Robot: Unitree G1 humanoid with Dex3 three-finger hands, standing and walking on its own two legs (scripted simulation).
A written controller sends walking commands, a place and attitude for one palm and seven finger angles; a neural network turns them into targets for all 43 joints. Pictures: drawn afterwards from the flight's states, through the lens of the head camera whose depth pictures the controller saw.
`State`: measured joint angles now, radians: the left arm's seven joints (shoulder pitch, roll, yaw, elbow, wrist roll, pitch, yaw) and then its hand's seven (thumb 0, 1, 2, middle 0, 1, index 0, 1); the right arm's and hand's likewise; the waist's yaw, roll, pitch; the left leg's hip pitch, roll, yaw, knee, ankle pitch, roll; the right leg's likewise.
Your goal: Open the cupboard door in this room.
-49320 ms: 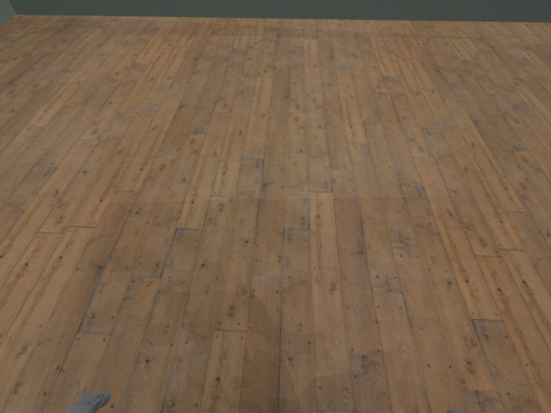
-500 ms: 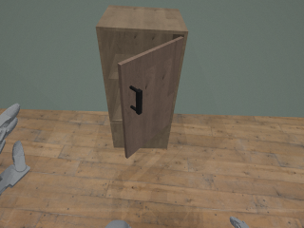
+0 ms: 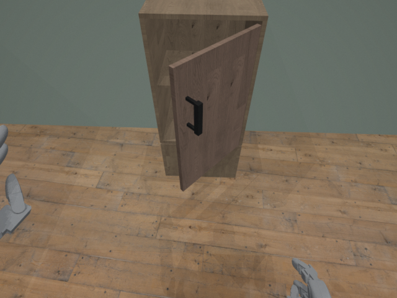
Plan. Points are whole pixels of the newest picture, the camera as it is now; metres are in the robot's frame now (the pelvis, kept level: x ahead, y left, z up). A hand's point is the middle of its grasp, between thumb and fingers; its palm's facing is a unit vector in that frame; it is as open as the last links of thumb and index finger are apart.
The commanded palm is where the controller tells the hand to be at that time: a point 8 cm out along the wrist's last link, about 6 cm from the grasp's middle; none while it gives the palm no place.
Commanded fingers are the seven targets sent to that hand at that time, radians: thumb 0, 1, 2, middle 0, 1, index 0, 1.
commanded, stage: let the arm hang, fingers relaxed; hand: left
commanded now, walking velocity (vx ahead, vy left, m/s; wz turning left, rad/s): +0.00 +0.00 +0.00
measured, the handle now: (193, 116) +0.62 +0.06 -0.01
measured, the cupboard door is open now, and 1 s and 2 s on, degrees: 47 47 47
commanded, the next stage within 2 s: look to check the result in 1.10 s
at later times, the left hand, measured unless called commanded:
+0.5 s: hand out of the picture -0.01 +0.20 -0.17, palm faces +0.09 -0.97 -0.21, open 7.2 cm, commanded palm none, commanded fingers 0.00 0.90 0.90 -0.20 -0.30 -0.20 -0.30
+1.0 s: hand out of the picture +0.01 +0.21 -0.15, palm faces +0.05 -0.97 -0.24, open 7.4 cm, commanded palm none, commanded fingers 0.00 0.90 0.90 -0.20 -0.30 -0.20 -0.30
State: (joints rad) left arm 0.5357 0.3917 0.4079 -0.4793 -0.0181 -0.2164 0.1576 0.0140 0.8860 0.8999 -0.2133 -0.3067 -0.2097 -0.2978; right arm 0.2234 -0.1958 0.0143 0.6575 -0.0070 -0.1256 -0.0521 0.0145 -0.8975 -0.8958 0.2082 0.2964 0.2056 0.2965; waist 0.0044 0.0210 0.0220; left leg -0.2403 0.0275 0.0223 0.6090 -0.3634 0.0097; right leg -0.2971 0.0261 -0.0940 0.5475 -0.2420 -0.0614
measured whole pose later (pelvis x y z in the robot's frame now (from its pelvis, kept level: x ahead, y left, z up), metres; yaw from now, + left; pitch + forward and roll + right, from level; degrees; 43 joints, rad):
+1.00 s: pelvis -0.03 +0.01 +0.01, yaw +2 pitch -2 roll +0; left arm 0.18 0.20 0.01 1.13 0.00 0.00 0.01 0.00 0.91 0.90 -0.20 -0.30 -0.20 -0.29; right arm 0.25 -0.20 0.00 1.14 -0.03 0.00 -0.02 0.01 -0.90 -0.90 0.21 0.30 0.20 0.30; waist -0.01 0.02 0.05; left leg -0.15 -0.03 0.00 0.37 -0.19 0.02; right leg -0.18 0.02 0.02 0.40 -0.18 -0.02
